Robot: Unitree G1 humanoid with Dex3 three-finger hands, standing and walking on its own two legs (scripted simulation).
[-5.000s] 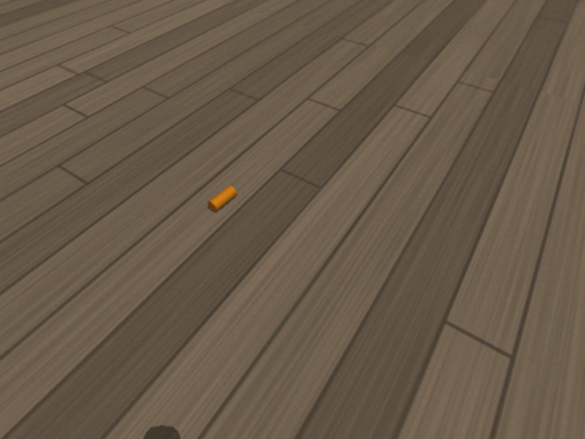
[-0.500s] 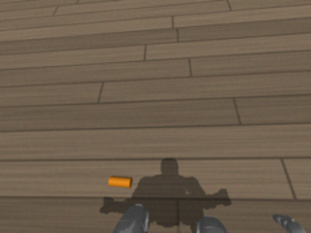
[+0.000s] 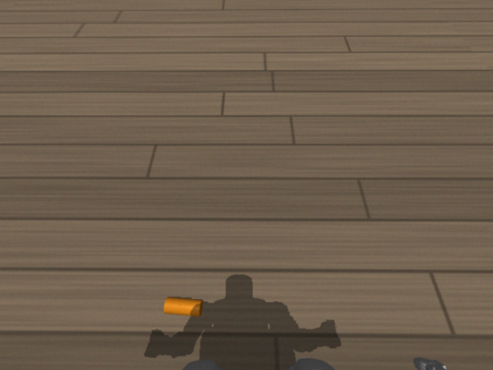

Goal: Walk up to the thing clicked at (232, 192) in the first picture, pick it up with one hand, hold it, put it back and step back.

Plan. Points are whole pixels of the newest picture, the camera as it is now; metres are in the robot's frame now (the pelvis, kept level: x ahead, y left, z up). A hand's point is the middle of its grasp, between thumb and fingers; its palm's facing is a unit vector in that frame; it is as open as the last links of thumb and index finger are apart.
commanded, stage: walk up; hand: left
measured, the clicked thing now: (183, 306) +0.40 +0.26 -0.72
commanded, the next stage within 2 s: stand in 1.00 s
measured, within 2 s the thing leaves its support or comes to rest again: neither
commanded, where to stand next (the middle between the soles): +0.04 +0.02 m, yaw -3 degrees
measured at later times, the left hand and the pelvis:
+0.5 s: hand out of the picture +0.12 +0.25 -0.12, palm faces -0.08 -0.94 -0.34, open 7.4 cm; pelvis +0.00 +0.00 +0.03, yaw -3 degrees
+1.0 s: hand out of the picture +0.10 +0.25 -0.12, palm faces -0.09 -0.94 -0.33, open 7.4 cm; pelvis +0.02 +0.01 +0.04, yaw -4 degrees
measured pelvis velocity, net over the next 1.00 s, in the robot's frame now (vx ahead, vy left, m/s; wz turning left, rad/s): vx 0.02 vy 0.01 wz -0.06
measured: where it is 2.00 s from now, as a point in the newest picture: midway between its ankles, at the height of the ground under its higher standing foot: outside the picture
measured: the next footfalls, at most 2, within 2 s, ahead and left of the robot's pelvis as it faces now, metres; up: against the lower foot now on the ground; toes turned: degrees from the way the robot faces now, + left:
none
